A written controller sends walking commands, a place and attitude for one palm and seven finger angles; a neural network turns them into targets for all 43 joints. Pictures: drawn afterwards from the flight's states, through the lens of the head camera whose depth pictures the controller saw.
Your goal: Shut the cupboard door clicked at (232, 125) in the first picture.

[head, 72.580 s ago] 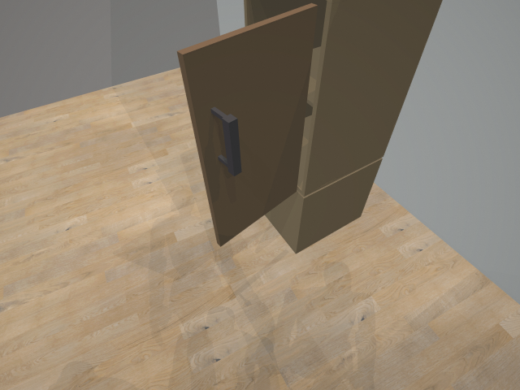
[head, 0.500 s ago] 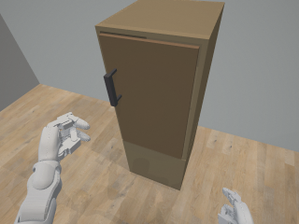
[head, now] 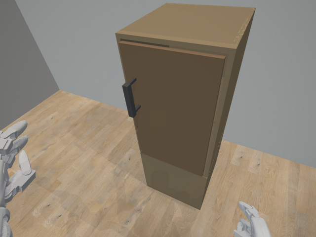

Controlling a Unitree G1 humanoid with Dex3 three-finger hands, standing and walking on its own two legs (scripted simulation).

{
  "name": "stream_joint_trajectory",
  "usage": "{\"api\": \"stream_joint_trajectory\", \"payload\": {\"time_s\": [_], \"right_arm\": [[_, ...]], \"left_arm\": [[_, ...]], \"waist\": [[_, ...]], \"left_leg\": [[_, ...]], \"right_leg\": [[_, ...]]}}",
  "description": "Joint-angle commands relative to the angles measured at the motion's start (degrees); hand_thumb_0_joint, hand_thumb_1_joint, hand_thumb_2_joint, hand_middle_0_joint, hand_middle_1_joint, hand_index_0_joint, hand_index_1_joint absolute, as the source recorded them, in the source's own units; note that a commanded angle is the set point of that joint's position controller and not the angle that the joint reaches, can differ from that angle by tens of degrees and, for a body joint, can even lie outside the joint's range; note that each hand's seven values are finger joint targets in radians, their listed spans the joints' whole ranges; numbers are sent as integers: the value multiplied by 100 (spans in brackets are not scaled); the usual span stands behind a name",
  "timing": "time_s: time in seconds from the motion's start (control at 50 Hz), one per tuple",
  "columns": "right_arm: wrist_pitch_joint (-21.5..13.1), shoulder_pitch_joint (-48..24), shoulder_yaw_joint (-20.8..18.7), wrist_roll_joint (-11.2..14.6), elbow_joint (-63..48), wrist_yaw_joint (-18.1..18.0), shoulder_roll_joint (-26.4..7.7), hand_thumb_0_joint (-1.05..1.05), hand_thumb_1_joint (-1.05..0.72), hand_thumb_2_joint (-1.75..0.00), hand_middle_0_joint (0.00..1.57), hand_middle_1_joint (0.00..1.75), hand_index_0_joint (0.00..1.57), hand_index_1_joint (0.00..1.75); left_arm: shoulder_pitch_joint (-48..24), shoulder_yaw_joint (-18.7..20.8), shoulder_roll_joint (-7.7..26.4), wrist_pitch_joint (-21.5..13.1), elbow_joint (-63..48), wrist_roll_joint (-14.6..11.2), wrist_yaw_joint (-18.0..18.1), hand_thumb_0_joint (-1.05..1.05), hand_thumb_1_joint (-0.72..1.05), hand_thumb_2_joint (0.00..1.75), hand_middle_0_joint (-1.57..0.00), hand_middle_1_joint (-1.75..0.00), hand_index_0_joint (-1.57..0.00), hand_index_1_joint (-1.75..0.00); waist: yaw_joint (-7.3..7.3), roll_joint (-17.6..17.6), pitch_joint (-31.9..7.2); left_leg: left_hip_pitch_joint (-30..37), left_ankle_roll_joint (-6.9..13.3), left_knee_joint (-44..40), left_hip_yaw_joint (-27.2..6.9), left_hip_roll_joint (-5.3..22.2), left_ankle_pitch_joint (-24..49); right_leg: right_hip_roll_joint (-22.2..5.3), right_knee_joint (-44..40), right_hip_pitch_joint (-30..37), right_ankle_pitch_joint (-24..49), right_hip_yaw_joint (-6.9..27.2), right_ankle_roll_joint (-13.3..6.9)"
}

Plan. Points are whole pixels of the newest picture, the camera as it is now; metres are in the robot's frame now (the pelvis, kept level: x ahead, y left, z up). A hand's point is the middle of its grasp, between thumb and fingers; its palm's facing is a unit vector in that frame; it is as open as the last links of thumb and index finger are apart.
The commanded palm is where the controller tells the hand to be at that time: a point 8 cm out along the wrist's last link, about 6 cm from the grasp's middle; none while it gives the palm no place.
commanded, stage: draw the hand back to the body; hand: left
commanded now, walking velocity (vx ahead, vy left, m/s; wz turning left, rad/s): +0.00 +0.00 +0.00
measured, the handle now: (133, 97) +0.57 +0.18 +0.05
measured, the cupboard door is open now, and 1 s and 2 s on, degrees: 0 0 0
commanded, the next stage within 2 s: step back with the hand held close in 0.26 s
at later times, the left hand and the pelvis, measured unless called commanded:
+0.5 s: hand (48, 165) +0.20 +0.25 +0.16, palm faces +0.43 -0.78 -0.45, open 7.4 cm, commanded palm +0.14 +0.28 +0.17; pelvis +0.00 -0.01 +0.00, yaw +0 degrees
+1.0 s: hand (9, 195) +0.14 +0.30 +0.15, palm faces +0.39 -0.79 -0.47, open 7.4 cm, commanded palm +0.07 +0.33 +0.17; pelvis -0.07 +0.03 -0.01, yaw +0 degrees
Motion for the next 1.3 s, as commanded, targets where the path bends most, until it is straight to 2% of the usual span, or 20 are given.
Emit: {"api": "stream_joint_trajectory", "payload": {"time_s": [0.0,0.08,0.12,0.2,0.36,0.38,0.4,0.42,0.46,0.52,0.58,0.7,0.76,0.86,0.94,1.1,1.16,1.2,1.24,1.28], "right_arm": [[-377,-767,-223,-38,-875,-78,-598,0,-90,-90,20,30,20,30],[-384,-815,-217,-61,-920,-112,-549,0,-90,-90,20,30,20,30],[-410,-839,-197,-67,-910,-109,-505,0,-90,-90,20,30,20,30],[-459,-880,-177,-77,-881,-89,-488,0,-90,-90,20,30,20,30],[-316,-826,-219,-43,-910,-85,-487,0,-90,-90,20,30,20,30],[-185,-778,-278,-1,-1038,-65,-628,0,-90,-90,20,30,20,30],[-126,-783,-268,-30,-959,-103,-547,0,-90,-90,20,30,20,30],[-67,-863,-264,-50,-921,-101,-529,0,-90,-90,20,30,20,30],[41,-820,-301,-23,-1007,-87,-553,0,-90,-90,20,30,20,30],[181,-788,-343,4,-1141,-139,-598,0,-90,-90,20,30,20,30],[323,-759,-372,16,-1313,-173,-631,0,-90,-90,20,30,20,30],[479,-671,-424,-2,-1405,-219,-685,0,-90,-90,20,30,20,30],[470,-613,-397,25,-1428,-198,-670,0,-90,-90,20,30,20,30],[274,-604,-369,5,-1407,-203,-736,0,-90,-90,20,30,20,30],[94,-588,-375,-42,-1381,-232,-780,0,-90,-90,20,30,20,30],[-214,-400,-467,-129,-1239,-147,-759,0,-90,-90,20,30,20,30],[-242,-228,-453,-136,-1036,-92,-586,0,-90,-90,20,30,20,30],[-250,-112,-489,-180,-817,-70,-606,0,-90,-90,20,30,20,30],[-260,-171,-419,-140,-822,-90,-534,0,-90,-90,20,30,20,30],[-304,-262,-420,-106,-872,-170,-642,0,-90,-90,20,30,20,30]], "left_arm": [[-998,344,943,-292,-883,62,60,0,90,90,-20,-30,-20,-30],[-946,523,1120,-349,-1132,53,90,0,90,90,-20,-30,-20,-30],[-831,620,1221,-379,-1282,48,98,0,90,90,-20,-30,-20,-30],[-647,750,1294,-382,-1319,37,102,0,90,90,-20,-30,-20,-30],[-474,611,1041,-329,-876,-41,3,0,90,90,-20,-30,-20,-30],[-1001,1100,1704,-520,-1269,40,37,0,90,90,-20,-30,-20,-30],[-937,1206,1793,-583,-1062,55,52,0,90,90,-20,-30,-20,-30],[-578,811,1406,-552,-848,64,18,0,90,90,-20,-30,-20,-30],[-340,718,1308,-561,-880,91,25,0,90,90,-20,-30,-20,-30],[-53,827,1418,-550,-1298,74,90,0,90,90,-20,-30,-20,-30],[30,1001,1618,-522,-1816,41,157,0,90,90,-20,-30,-20,-30],[460,1331,1827,-477,-1592,-27,251,0,90,90,-20,-30,-20,-30],[483,1100,1594,-499,-1414,-41,254,0,90,90,-20,-30,-20,-30],[278,986,1509,-681,-1549,31,297,0,90,90,-20,-30,-20,-30],[58,1093,1506,-876,-1692,187,328,0,90,90,-20,-30,-20,-30],[238,1394,1715,-1162,-2077,223,341,0,90,90,-20,-30,-20,-30],[108,1099,1506,-1203,-1983,172,397,0,90,90,-20,-30,-20,-30],[-210,1037,1558,-1227,-1957,201,480,0,90,90,-20,-30,-20,-30],[-502,857,1492,-1203,-1902,235,505,0,90,90,-20,-30,-20,-30],[-777,886,1559,-1240,-1902,212,480,0,90,90,-20,-30,-20,-30]], "waist": [[-179,-379,16],[-62,-465,-549],[-22,-62,-620],[-11,56,-328],[-53,-495,-124],[-238,-467,-6],[-250,-644,1],[-280,-819,-74],[-273,-842,-468],[-297,-305,-1041],[-307,-321,-1319],[-329,-291,-1133],[-379,-309,-852],[-397,62,-477],[-370,451,-267],[-392,170,-497],[-498,-754,-315],[-593,-1076,-329],[-628,-1168,-273],[-620,-526,-19]], "left_leg": [[730,73,-342,-248,168,774],[837,103,-276,-222,101,1007],[831,87,-239,-181,81,1109],[739,56,-188,-160,89,1143],[669,95,-215,-89,125,1210],[402,182,260,-151,273,913],[291,165,438,-173,214,730],[198,164,549,-133,205,764],[84,154,614,-71,211,936],[361,166,472,-59,337,1969],[489,157,502,-103,444,2717],[169,91,333,-286,577,2508],[-219,77,129,-434,666,1898],[-1335,222,-723,-886,879,-723],[-2859,430,-1410,-1342,1140,-2680],[-2581,253,-583,-992,758,-2793],[-1098,-44,995,-585,311,-1576],[-265,-147,1908,-417,202,-1069],[-305,-70,1396,-526,282,-845],[-687,120,204,-1082,669,-1446]], "right_leg": [[49,-535,-1141,1059,88,-4],[6,-394,-776,1356,107,-1],[-38,-385,-661,1508,152,-15],[-5,-518,-796,1572,157,-25],[-20,-482,-830,1760,171,50],[-404,-730,-1402,2249,607,167],[-579,-765,-1447,2604,689,182],[-681,-631,-1372,3028,639,235],[-730,-317,-1074,3656,567,302],[-624,137,-853,3972,399,334],[-468,371,-815,3950,334,306],[-363,391,-1052,2974,438,117],[-320,369,-1181,2100,465,77],[-77,470,-959,406,397,79],[182,1150,-42,159,293,114],[75,706,-701,-659,826,-145],[-733,-455,-2696,-1422,1866,-546],[-1253,-810,-3569,-1110,2262,-727],[-1028,-392,-3412,-561,1718,-473],[-288,281,-3396,-1056,1049,-100]]}}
